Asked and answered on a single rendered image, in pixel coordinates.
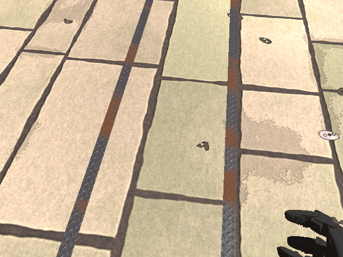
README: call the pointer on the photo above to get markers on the robot right hand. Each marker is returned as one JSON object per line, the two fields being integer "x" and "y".
{"x": 319, "y": 223}

